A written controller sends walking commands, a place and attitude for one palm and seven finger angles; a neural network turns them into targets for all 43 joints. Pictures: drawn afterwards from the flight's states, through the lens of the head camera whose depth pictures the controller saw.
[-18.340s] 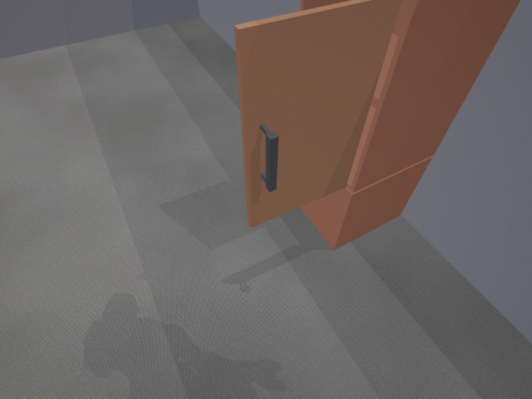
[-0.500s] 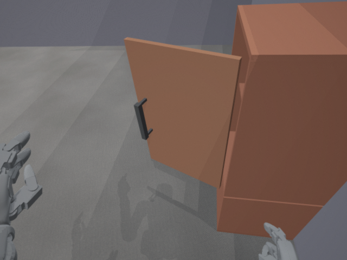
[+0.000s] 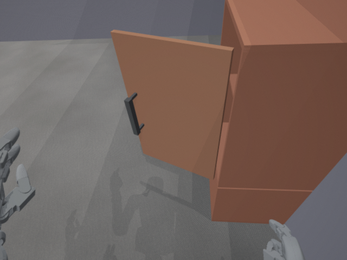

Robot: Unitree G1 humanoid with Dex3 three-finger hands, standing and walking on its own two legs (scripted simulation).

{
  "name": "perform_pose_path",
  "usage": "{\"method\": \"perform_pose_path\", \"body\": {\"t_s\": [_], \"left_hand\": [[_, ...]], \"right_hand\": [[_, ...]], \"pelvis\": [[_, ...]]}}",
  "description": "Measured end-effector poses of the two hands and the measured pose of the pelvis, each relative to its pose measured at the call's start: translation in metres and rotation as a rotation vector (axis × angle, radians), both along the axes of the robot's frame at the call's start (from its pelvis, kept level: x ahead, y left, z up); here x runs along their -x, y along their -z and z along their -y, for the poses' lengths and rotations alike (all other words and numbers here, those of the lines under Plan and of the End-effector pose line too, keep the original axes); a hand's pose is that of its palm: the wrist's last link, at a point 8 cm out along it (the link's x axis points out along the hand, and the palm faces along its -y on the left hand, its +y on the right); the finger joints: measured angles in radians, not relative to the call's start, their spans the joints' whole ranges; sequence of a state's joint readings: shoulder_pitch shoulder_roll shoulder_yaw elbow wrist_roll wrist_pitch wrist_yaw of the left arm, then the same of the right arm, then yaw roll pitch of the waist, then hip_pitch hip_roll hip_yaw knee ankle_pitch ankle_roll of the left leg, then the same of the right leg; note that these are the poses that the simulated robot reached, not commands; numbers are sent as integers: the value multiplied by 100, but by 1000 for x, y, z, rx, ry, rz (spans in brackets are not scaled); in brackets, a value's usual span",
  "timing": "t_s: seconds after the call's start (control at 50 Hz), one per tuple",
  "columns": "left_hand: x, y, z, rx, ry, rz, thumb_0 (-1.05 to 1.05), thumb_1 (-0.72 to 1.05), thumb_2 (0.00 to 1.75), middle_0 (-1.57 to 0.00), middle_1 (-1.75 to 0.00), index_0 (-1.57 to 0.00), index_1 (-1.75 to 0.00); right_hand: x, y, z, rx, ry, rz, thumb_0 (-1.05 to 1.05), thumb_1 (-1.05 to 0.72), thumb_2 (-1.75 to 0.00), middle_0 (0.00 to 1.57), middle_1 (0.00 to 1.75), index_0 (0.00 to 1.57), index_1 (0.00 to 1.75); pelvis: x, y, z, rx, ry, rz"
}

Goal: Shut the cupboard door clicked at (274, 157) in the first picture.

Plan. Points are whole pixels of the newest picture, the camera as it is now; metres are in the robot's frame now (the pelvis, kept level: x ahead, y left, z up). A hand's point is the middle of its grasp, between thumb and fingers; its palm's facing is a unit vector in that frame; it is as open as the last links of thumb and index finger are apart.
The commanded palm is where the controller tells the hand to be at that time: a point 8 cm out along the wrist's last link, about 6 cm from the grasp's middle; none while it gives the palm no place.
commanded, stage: step back with the hand held close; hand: left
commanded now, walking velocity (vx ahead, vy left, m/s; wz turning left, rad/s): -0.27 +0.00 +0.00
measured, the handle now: (135, 114) +0.62 +0.21 -0.05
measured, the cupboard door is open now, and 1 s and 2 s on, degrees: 67 67 67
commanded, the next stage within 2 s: stop stepping back and stand still in 1.16 s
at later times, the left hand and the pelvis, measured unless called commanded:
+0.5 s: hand out of the picture +0.12 +0.30 +0.16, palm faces +0.46 -0.75 -0.48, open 7.4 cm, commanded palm +0.07 +0.33 +0.17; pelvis -0.07 +0.02 -0.01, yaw +0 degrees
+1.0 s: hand out of the picture +0.04 +0.29 +0.17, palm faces +0.48 -0.73 -0.49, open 7.4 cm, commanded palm -0.02 +0.32 +0.17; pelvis -0.15 +0.01 -0.02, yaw +2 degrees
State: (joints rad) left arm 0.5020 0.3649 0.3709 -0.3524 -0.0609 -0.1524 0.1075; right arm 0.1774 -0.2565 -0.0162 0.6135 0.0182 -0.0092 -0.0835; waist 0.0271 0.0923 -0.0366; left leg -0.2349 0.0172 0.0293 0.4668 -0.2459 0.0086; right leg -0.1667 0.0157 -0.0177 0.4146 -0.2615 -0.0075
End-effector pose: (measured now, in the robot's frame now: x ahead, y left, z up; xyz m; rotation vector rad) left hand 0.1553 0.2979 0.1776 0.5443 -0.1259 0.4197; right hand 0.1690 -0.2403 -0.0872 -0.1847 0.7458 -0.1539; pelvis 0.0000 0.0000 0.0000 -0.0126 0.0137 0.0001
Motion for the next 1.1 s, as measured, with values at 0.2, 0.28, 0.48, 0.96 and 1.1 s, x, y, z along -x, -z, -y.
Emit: {"method": "perform_pose_path", "body": {"t_s": [0.2, 0.28, 0.48, 0.96, 1.1], "left_hand": [[5, -5, -20, -57, 65, -15, 1, 89, 90, -21, -31, -22, -31], [19, -5, -25, -59, 75, 10, 1, 89, 90, -21, -31, -22, -31], [70, 0, -33, -63, 20, 96, 1, 89, 90, -21, -31, -22, -31], [145, -15, -32, -157, 60, 210, 1, 89, 90, -22, -31, -22, -31], [173, -4, -13, -57, 90, 203, 1, 89, 90, -21, -30, -22, -31]], "right_hand": [[24, -8, -12, 30, 63, -24, 1, -91, -90, 20, 30, 20, 30], [36, -12, -21, 33, 56, -5, 1, -91, -90, 20, 30, 20, 30], [73, -6, -32, 41, 1, 23, 1, -91, -90, 20, 30, 20, 30], [162, 2, -19, 77, -4, -15, 1, -91, -90, 20, 30, 20, 30], [166, 4, -27, 58, -41, 6, 1, -91, -90, 20, 30, 20, 30]], "pelvis": [[18, 2, -21, -8, 23, -14], [31, 4, -26, -5, 25, -8], [69, 13, -26, 8, 1, 14], [137, 19, -14, 50, -62, -31], [166, 18, -14, 49, -25, 3]]}}
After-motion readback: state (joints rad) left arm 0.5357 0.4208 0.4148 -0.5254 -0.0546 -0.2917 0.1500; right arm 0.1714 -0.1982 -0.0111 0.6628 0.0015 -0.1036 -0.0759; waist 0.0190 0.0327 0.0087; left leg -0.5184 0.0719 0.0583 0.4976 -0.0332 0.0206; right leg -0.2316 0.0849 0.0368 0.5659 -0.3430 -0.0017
